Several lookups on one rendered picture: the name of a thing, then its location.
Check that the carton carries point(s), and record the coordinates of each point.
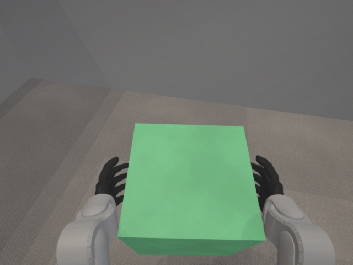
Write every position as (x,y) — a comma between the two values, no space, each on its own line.
(190,191)

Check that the left robot hand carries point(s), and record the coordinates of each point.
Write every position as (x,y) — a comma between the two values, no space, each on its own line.
(107,181)

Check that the robot left forearm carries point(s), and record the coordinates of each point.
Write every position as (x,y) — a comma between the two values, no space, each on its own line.
(86,240)

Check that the right robot hand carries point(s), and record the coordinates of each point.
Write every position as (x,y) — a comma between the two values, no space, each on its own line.
(268,181)

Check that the robot right forearm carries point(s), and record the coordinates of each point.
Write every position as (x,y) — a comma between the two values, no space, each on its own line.
(297,240)

